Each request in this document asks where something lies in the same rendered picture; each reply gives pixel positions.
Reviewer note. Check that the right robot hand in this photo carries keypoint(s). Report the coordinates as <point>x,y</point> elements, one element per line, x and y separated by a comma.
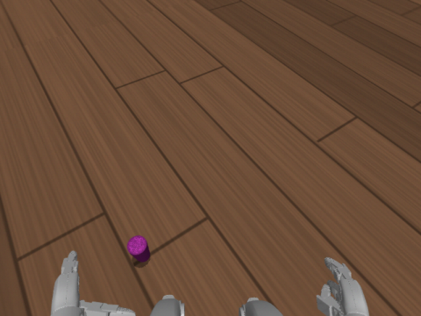
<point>348,293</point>

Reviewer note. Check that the cup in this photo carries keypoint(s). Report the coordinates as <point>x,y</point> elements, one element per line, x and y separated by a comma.
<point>138,248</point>

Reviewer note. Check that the left robot hand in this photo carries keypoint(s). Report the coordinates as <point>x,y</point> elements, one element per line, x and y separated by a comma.
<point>66,293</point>

